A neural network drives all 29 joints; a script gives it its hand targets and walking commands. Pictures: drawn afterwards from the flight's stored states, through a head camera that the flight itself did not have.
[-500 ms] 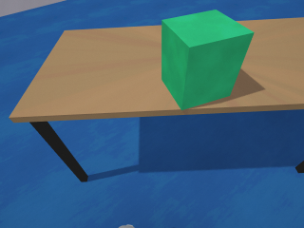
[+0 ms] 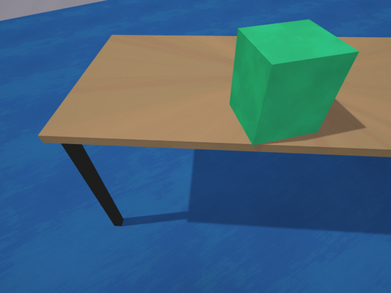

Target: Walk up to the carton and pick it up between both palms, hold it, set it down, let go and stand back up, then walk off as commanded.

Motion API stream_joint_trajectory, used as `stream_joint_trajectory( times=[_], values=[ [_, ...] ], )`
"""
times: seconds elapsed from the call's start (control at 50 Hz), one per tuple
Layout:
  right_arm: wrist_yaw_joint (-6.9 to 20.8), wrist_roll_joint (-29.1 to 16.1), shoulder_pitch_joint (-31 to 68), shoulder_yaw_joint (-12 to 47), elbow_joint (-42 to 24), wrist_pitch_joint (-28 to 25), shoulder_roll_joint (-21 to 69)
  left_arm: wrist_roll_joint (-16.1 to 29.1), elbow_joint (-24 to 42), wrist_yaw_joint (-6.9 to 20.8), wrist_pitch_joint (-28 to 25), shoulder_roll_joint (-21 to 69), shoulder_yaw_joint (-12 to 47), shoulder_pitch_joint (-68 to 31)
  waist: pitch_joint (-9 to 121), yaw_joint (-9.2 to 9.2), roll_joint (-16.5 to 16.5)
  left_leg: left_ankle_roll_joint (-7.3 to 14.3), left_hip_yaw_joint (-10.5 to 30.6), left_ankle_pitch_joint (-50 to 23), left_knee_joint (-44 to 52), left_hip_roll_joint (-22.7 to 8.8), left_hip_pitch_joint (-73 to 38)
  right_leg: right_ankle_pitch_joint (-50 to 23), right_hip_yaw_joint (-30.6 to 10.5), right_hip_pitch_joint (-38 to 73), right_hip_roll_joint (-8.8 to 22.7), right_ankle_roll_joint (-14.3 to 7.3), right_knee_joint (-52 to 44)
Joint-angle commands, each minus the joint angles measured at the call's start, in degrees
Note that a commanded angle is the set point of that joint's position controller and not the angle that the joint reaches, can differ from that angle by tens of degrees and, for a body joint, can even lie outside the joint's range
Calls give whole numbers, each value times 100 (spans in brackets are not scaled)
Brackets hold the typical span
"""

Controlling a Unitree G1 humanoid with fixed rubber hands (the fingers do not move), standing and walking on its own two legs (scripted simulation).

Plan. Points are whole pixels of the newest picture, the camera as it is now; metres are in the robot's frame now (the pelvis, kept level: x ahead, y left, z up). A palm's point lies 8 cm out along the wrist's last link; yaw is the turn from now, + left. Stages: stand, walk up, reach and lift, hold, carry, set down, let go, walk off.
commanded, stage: walk up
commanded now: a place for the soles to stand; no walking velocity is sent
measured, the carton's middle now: (280, 83) +0.65 -0.20 +0.10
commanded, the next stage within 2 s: none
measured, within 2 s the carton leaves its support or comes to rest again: neither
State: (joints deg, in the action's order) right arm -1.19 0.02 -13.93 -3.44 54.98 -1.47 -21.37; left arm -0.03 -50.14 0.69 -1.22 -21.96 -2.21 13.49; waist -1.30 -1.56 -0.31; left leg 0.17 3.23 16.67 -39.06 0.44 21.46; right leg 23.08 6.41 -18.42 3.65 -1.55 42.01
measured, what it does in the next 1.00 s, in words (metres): walks ahead: right foot, then left foot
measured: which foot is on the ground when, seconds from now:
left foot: down 0.00-0.48, up 0.50-0.84, down 0.86-1.00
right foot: down 0.00-0.16, up 0.18-0.46, down 0.48-0.88, up 0.90-1.00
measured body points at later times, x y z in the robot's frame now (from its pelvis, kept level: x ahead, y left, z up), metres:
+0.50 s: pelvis +0.03 -0.09 -0.01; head +0.03 -0.09 +0.44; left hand +0.11 +0.26 -0.11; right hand +0.08 -0.43 -0.12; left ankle +0.03 +0.13 -0.70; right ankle +0.07 -0.21 -0.72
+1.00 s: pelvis +0.16 -0.16 +0.01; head +0.17 -0.14 +0.45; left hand +0.22 +0.16 -0.12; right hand +0.22 -0.49 -0.09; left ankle +0.21 -0.01 -0.72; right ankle +0.14 -0.27 -0.67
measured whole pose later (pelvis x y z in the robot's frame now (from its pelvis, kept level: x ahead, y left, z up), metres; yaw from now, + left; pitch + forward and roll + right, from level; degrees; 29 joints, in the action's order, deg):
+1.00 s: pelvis +0.16 -0.16 +0.01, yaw -1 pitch -1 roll +1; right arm -1.9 0.0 -15.3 -4.7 55.0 -4.6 -22.3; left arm 0.0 -49.1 4.2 1.2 -24.4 -2.5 17.6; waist -2.2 -1.2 -3.8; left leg 0.3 -1.7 15.7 -35.7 -2.0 18.9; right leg 28.5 -0.3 -25.2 0.9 -3.7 60.6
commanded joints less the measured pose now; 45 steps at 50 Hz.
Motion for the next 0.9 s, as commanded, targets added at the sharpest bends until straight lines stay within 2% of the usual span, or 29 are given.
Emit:
stream_joint_trajectory(
  times=[0.0, 0.06, 0.08, 0.1, 0.14, 0.16, 0.2, 0.24, 0.3, 0.34, 0.38, 0.42, 0.44, 0.46, 0.48, 0.5, 0.52, 0.54, 0.58, 0.6, 0.62, 0.68, 0.74, 0.76, 0.8, 0.82, 0.84, 0.86, 0.88],
  values=[
    [32, 145, 653, -135, -474, -125, -1266, -49, 108, -120, -82, -1198, -317, -430, 218, -84, 20, 633, 875, -1359, 602, -640, -156, -542, -697, 227, 454, -113, -1184],
    [23, 147, 600, -93, -462, -91, -1185, -76, 151, -108, -88, -1256, -346, -663, 61, 30, 101, 430, 764, -853, 722, -423, 107, -41, -850, 215, 616, -255, -1407],
    [15, 151, 589, -53, -375, -107, -1176, -92, 133, -86, -71, -1291, -337, -507, 139, -34, -108, 445, 673, -119, 801, -417, 40, 456, -890, 304, 651, -228, -1597],
    [-67, 127, -369, -386, -349, -228, -1960, -408, 569, 159, 37, -1827, -640, -313, 72, 164, -608, 689, 980, 1813, 791, -609, -95, 1880, -1038, -152, 445, -410, -1169],
    [-157, 232, -1322, -680, -57, -322, -2535, -490, 752, 297, 178, -1502, -626, -775, -158, 607, 523, 1308, 3482, 4296, 2310, -1563, -1224, 2122, -820, -2140, -126, -96, 1009],
    [-231, 217, -1229, -740, -160, -354, -2666, -502, 861, 298, 237, -1545, -610, -826, -440, 641, 633, 1519, 4086, 3850, 2504, -2054, -1427, 1145, -1053, -2724, 1, 27, 1851],
    [-257, 180, -783, -634, -199, -421, -2437, -360, 672, 290, 194, -1502, -631, -512, -249, 358, 167, 1406, 3262, 2569, 2088, -1899, -1649, 499, -1337, -2792, 271, 63, 1911],
    [-247, 210, -500, -616, -261, -423, -2150, -354, 547, 339, 181, -1491, -640, -259, 204, 257, 556, 1272, 2440, 1682, 1895, -1642, -1836, 444, -1208, -2394, 213, 149, 1726],
    [-206, 282, -410, -659, -386, -373, -2273, -385, 626, 459, 281, -1510, -637, -430, -94, 348, 724, 1240, 1927, 2129, 2053, -1529, -793, 397, -919, -1745, 210, 208, 1297],
    [-194, 215, 58, -703, -476, -377, -2460, -360, 591, 484, 306, -1527, -653, -226, -610, 80, 1147, 1175, 1842, 2731, 2247, -1693, -5, 154, -869, -1516, 326, 99, 1107],
    [-123, 239, 491, -694, -517, -360, -2419, -293, 426, 501, 253, -1574, -675, 243, -451, -209, 1347, 989, 1198, 2428, 2041, -1381, 546, 68, -529, -447, 236, 62, 568],
    [-115, 303, 826, -546, -584, -270, -2000, -273, -11, 411, 168, -1597, -817, 1366, 97, -793, 501, 705, 305, 2040, 275, -880, 1162, -453, -96, 1469, -49, 29, -656],
    [-145, 355, 794, -428, -605, -228, -1399, -325, -368, 335, 145, -1911, -945, 2178, 251, -1254, -1112, 421, -80, 2372, -1415, -235, 2028, 183, -516, 2382, -101, 164, -1063],
    [-174, 332, 589, -193, -675, -218, -854, -449, -168, 253, 87, -2250, -923, 2309, -116, -1250, -2137, 266, -167, 2384, -3349, 530, 2936, 1954, -2451, 1917, 958, 19, -1935],
    [-227, 167, 706, -263, -943, -199, -1188, -426, 255, 226, 30, -2527, -894, 1444, -437, -851, -1964, 231, 148, 1951, -3652, 486, 3242, 3505, -4336, 1071, 1777, -315, -3518],
    [-208, 58, 564, -357, -722, -213, -1660, -341, 463, 232, 1, -2542, -867, 631, -734, -429, -1042, 221, 230, 1297, -3633, -38, 2919, 3525, -4522, 608, 1831, -597, -3729],
    [-153, -4, 317, -388, -645, -236, -1858, -324, 568, 198, -34, -2361, -814, 336, -794, -290, -739, 192, 145, 898, -3415, -281, 2466, 2693, -3822, 365, 1629, -508, -3275],
    [-95, -28, 108, -400, -565, -286, -1835, -290, 551, 194, -75, -2247, -738, 27, -753, -132, -875, 173, 16, 785, -3100, -458, 2167, 2236, -3254, 386, 1541, -786, -2908],
    [-14, 24, -189, -367, -435, -373, -1572, -250, 534, 181, -113, -1878, -660, 225, -487, -89, -500, 131, -201, 546, -2294, -463, 1742, 778, -2253, 630, 1158, -990, -2535],
    [7, 37, -23, -384, -471, -369, -1468, -258, 478, 192, -129, -1852, -667, 412, -551, -201, -445, 131, -300, 497, -2127, -489, 1615, 518, -2182, 677, 1175, -887, -2565],
    [18, 65, 201, -349, -591, -377, -1417, -273, 483, 184, -143, -1755, -638, 653, -623, -343, -531, 120, -425, 582, -1745, -462, 1727, 339, -2138, 606, 1122, -1071, -2629],
    [67, 23, 183, -306, -610, -373, -1260, -270, 453, 203, -196, -1799, -626, 546, -751, -251, -831, 96, -636, 171, -1020, -479, 1456, -210, -1752, 696, 1136, -1074, -2650],
    [20, 1, 200, -355, -630, -440, -1267, -275, 611, 232, -75, -1715, -539, 557, -137, -306, -581, 92, -937, -100, -118, -231, 681, -2257, -1181, 1189, 828, -1059, -1727],
    [-11, 47, 34, -297, -641, -435, -1083, -268, 589, 224, -31, -1597, -482, 490, 58, -267, -938, 110, -1003, -193, 157, -112, 265, -2449, -1090, 1115, 868, -1034, -1546],
    [-140, 103, -1022, -384, -258, -455, -1261, -206, 639, 217, 30, -1539, -506, 248, 180, 301, -531, 210, -1346, -805, 897, 170, -1066, -3283, -691, 509, 533, -764, -369],
    [-227, 193, -1404, -489, -225, -470, -1506, -170, 735, 204, 50, -1214, -386, 334, 571, 471, -502, 419, -708, -538, 939, -96, -1951, -3094, -467, 58, 338, -504, 523],
    [-280, 237, -1733, -641, -250, -501, -2061, -160, 847, 187, 41, -1020, -336, 394, 768, 633, 610, 847, 1036, -272, 1187, -1075, -2665, -2019, -483, -886, 148, -208, 1905],
    [-319, 200, -1793, -774, -332, -515, -2421, -177, 891, 196, 63, -1042, -370, 353, 509, 611, 1424, 1537, 3517, -55, 1835, -2423, -3031, 901, -635, -2439, -568, 20, 2429],
    [-282, 37, -1382, -697, -396, -502, -2362, -200, 853, 162, 148, -1567, -493, 49, 244, 628, 795, 1946, 3648, 180, 1924, -2723, -2327, 1309, -1315, -2443, -170, -24, 2882]
  ],
)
